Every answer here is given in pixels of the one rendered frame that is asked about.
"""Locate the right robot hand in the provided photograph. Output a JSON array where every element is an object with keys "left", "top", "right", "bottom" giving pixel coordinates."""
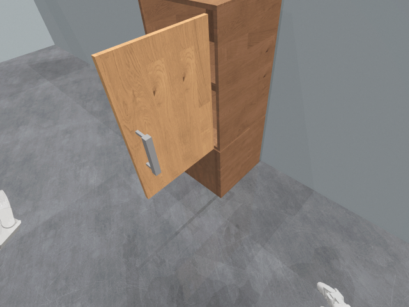
[{"left": 317, "top": 282, "right": 351, "bottom": 307}]

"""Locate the handle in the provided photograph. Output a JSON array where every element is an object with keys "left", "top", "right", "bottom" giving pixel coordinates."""
[{"left": 135, "top": 130, "right": 161, "bottom": 176}]

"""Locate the left robot hand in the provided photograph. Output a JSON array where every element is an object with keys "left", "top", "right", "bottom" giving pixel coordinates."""
[{"left": 0, "top": 190, "right": 21, "bottom": 250}]

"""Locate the cupboard door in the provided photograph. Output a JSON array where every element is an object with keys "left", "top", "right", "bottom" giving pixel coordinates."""
[{"left": 91, "top": 13, "right": 214, "bottom": 199}]

